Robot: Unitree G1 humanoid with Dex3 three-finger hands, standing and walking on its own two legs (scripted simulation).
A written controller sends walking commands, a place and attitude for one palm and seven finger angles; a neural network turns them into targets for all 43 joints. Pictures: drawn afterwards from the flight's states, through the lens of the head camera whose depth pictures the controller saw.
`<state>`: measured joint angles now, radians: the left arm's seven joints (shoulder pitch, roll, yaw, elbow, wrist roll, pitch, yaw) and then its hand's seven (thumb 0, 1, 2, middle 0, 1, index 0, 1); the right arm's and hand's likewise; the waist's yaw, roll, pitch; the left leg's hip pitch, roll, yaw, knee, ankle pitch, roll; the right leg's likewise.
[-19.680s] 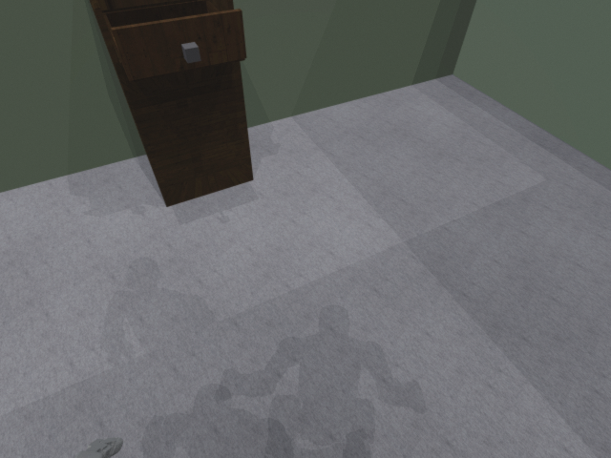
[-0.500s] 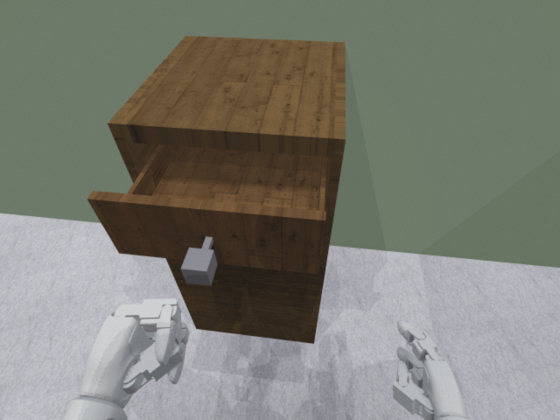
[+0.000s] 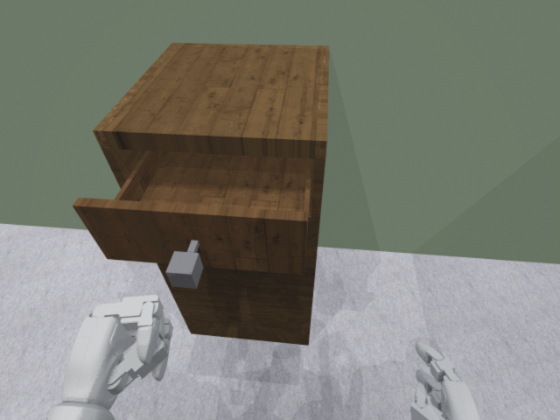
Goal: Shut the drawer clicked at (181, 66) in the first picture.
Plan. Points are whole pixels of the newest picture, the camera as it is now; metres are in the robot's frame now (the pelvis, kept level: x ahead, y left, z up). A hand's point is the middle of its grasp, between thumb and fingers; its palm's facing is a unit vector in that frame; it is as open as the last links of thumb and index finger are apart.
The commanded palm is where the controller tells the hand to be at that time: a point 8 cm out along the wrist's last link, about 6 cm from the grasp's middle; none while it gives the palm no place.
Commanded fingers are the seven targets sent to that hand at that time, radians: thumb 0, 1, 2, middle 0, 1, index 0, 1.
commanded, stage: bring the fist close to the handle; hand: left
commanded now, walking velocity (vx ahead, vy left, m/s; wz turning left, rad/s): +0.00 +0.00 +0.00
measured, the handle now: (189, 260) +0.37 +0.18 +0.02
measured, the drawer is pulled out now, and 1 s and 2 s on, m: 0.15 0.15 0.14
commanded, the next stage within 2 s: push the drawer shut in 1.46 s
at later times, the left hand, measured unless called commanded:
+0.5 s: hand (182, 335) +0.21 +0.14 +0.08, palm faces -0.03 -1.00 -0.07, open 3.3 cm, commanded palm +0.18 +0.20 +0.07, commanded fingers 0.00 0.90 0.90 -1.40 -1.60 -1.40 -1.60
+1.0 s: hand (197, 321) +0.25 +0.14 +0.02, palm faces -0.07 -1.00 -0.03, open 3.3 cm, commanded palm +0.24 +0.20 +0.02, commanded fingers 0.00 0.90 0.90 -1.40 -1.60 -1.40 -1.60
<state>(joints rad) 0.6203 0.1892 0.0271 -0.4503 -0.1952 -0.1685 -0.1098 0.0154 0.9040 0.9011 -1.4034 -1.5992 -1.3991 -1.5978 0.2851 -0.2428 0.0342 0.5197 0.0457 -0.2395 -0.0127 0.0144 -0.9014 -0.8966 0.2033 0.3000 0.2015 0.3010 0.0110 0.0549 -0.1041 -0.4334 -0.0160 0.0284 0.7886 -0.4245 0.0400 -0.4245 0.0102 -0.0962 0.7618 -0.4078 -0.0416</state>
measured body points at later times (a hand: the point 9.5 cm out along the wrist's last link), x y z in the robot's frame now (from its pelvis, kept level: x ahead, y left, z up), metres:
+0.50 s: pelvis +0.00 -0.03 +0.00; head +0.02 -0.05 +0.45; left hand +0.21 +0.19 +0.08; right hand +0.17 -0.27 -0.08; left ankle -0.01 +0.09 -0.71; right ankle -0.01 -0.09 -0.71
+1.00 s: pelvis -0.01 +0.00 -0.03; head +0.06 +0.00 +0.42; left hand +0.25 +0.20 +0.03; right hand +0.16 -0.23 -0.12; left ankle -0.01 +0.09 -0.71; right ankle -0.01 -0.09 -0.71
